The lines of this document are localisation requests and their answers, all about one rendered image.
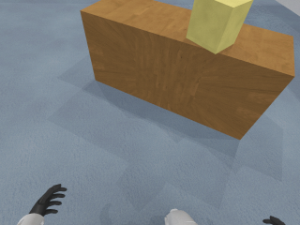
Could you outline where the right robot thigh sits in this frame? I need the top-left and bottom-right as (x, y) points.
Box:
(164, 210), (198, 225)

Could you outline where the left robot forearm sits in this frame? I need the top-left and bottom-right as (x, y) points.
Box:
(17, 213), (45, 225)

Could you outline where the pedestal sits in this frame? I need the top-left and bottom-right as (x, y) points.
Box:
(80, 0), (295, 140)

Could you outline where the right robot hand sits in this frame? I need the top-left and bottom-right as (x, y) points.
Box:
(262, 216), (285, 225)

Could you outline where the left robot hand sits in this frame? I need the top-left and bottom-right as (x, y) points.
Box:
(29, 184), (67, 217)

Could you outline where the carton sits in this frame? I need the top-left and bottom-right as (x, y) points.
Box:
(186, 0), (254, 54)

